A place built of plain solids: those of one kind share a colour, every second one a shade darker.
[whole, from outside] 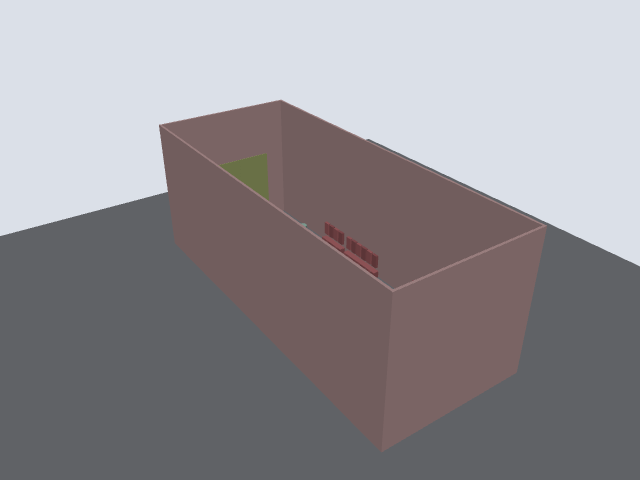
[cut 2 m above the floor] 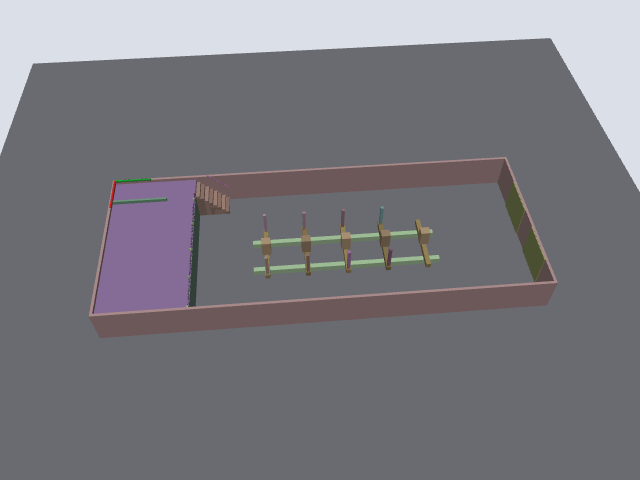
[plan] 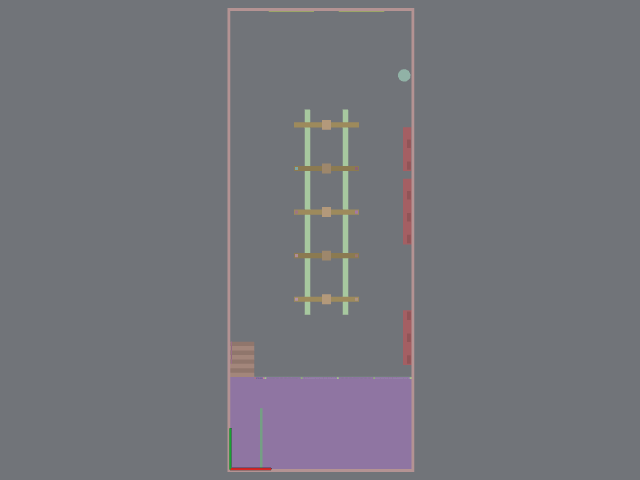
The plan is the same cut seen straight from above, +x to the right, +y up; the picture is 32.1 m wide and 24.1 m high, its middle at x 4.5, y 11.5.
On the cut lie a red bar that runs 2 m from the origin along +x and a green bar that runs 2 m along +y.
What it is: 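A boat hall 9.1 x 23.0 m, 8.9 m high; a lifeboat 12.9 m long and 4.5 m in beam on its cradle down the middle, its keel 1.56 m over the floor; a walk along either side; at the rear a crew gallery 4.6 m deep at 1.80 m over closed stores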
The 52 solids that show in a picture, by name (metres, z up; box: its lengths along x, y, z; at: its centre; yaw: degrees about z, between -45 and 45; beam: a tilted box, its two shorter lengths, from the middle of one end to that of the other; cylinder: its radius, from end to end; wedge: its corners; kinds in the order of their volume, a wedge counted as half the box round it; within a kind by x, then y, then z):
{
 "wall_1": {"box": [0.15, 23.3, 9.0], "at": [-0.07, 11.5, 4.45]},
 "wall_2": {"box": [9.39, 0.15, 9.0], "at": [4.54, -0.07, 4.45]},
 "wall_3": {"box": [9.39, 0.15, 9.0], "at": [4.54, 23.07, 4.45]},
 "wall_4": {"box": [0.15, 23.3, 9.0], "at": [9.16, 11.5, 4.45]},
 "gal_1": {"box": [9.19, 4.67, 1.85], "at": [4.54, 2.29, 0.88]},
 "stair_1": {"box": [1.25, 0.63, 1.65], "at": [0.57, 4.53, 0.78]},
 "stair_2": {"box": [1.25, 0.63, 1.45], "at": [0.57, 4.75, 0.68]},
 "stair_3": {"box": [1.25, 0.63, 1.25], "at": [0.57, 4.97, 0.57]},
 "stair_4": {"box": [1.25, 0.63, 1.05], "at": [0.57, 5.19, 0.47]},
 "stair_5": {"box": [1.25, 0.63, 0.85], "at": [0.57, 5.41, 0.38]},
 "stair_6": {"box": [1.25, 0.63, 0.65], "at": [0.57, 5.64, 0.28]},
 "stair_7": {"box": [1.25, 0.63, 0.45], "at": [0.57, 5.86, 0.17]},
 "stair_8": {"box": [1.25, 0.63, 0.25], "at": [0.57, 6.08, 0.07]},
 "beam_1": {"box": [0.28, 10.3, 0.39], "at": [3.88, 12.9, 0.14]},
 "beam_2": {"box": [0.28, 10.3, 0.39], "at": [5.78, 12.9, 0.14]},
 "sdoor_1": {"box": [2.28, 0.05, 5.25], "at": [3.07, 22.98, 2.58]},
 "sdoor_2": {"box": [1.24, 0.05, 2.96], "at": [4.83, 22.98, 3.72]},
 "sdoor_3": {"box": [2.28, 0.05, 5.25], "at": [6.58, 22.98, 2.58]},
 "cross_1": {"box": [3.27, 0.26, 0.3], "at": [4.83, 8.52, 0.49]},
 "cross_2": {"box": [3.27, 0.26, 0.3], "at": [4.83, 10.71, 0.49]},
 "cross_3": {"box": [3.27, 0.26, 0.3], "at": [4.83, 12.9, 0.49]},
 "cross_4": {"box": [3.27, 0.26, 0.3], "at": [4.83, 15.09, 0.49]},
 "cross_5": {"box": [3.27, 0.26, 0.3], "at": [4.83, 17.28, 0.49]},
 "keelblock_1": {"box": [0.46, 0.5, 0.92], "at": [4.83, 8.52, 1.1]},
 "keelblock_2": {"box": [0.46, 0.5, 0.92], "at": [4.83, 10.71, 1.1]},
 "keelblock_3": {"box": [0.46, 0.5, 0.92], "at": [4.83, 12.9, 1.1]},
 "keelblock_4": {"box": [0.46, 0.5, 0.92], "at": [4.83, 15.09, 1.1]},
 "keelblock_5": {"box": [0.46, 0.5, 0.92], "at": [4.83, 17.28, 1.1]},
 "kit_1": {"box": [0.42, 2.75, 0.04], "at": [8.88, 6.59, 0.43]},
 "kit_2": {"box": [0.42, 3.3, 0.04], "at": [8.88, 12.92, 0.43]},
 "kit_3": {"box": [0.42, 2.2, 0.04], "at": [8.88, 16.06, 0.43]},
 "kit_4": {"box": [0.19, 0.43, 0.9], "at": [8.96, 11.55, 1.17]},
 "kit_5": {"box": [0.19, 0.43, 0.9], "at": [8.96, 12.1, 1.17]},
 "kit_6": {"box": [0.19, 0.43, 0.9], "at": [8.96, 12.65, 1.17]},
 "kit_7": {"box": [0.19, 0.43, 0.9], "at": [8.96, 13.2, 1.17]},
 "kit_8": {"box": [0.19, 0.43, 0.9], "at": [8.96, 13.75, 1.17]},
 "kit_9": {"box": [0.19, 0.43, 0.9], "at": [8.96, 14.3, 1.17]},
 "kit_10": {"box": [0.19, 0.43, 0.9], "at": [8.96, 15.23, 1.17]},
 "kit_11": {"box": [0.19, 0.43, 0.9], "at": [8.96, 15.78, 1.17]},
 "kit_12": {"box": [0.19, 0.43, 0.9], "at": [8.96, 16.33, 1.17]},
 "kit_13": {"box": [0.19, 0.43, 0.9], "at": [8.96, 16.88, 1.17]},
 "screen_1": {"box": [0.12, 3.05, 2.15], "at": [1.55, 1.52, 2.83]},
 "face_1": {"box": [7.89, 0.012, 1.82], "at": [5.14, 4.63, 0.86]},
 "coils_1": {"cylinder": 0.31, "from": [8.73, 19.77, 0.0], "to": [8.73, 19.77, 0.22]},
 "shore3e_1": {"box": [0.16, 0.16, 1.69], "at": [6.33, 15.09, 1.48]},
 "shore3w_1": {"box": [0.16, 0.16, 1.69], "at": [3.32, 15.09, 1.48]},
 "shore0e_1": {"box": [0.16, 0.16, 1.48], "at": [6.33, 8.52, 1.38]},
 "shore0w_1": {"box": [0.16, 0.16, 1.48], "at": [3.32, 8.52, 1.38]},
 "shore2e_1": {"box": [0.16, 0.16, 1.48], "at": [6.33, 12.9, 1.38]},
 "shore2w_1": {"box": [0.16, 0.16, 1.48], "at": [3.32, 12.9, 1.38]},
 "shore1e_1": {"box": [0.16, 0.16, 1.47], "at": [6.33, 10.71, 1.38]},
 "shore1w_1": {"box": [0.16, 0.16, 1.47], "at": [3.32, 10.71, 1.38]}
}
